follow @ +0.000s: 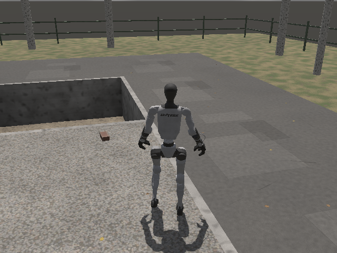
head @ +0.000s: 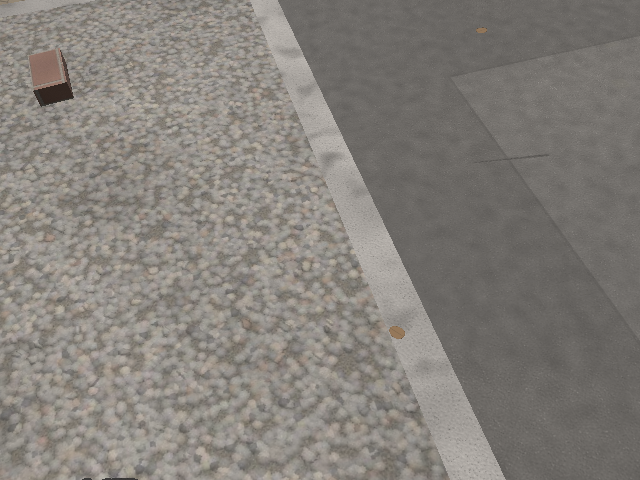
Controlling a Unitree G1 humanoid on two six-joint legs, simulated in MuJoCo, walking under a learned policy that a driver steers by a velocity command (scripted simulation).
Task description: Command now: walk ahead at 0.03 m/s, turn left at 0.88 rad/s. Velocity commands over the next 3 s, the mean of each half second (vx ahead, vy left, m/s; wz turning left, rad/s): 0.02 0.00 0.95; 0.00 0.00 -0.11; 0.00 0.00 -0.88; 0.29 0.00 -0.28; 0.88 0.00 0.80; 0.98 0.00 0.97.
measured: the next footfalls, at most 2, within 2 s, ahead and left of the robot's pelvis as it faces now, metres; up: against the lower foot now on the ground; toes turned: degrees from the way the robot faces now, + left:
left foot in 0.24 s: +0.03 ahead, +0.16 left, +0.00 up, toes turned +17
right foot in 0.66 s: +0.16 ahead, -0.02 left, +0.00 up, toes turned +36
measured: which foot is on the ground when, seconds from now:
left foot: up 0.00-0.22, down 0.24-1.00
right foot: down 0.00-0.24, up 0.26-0.64, down 0.66-0.96, up 0.98-1.00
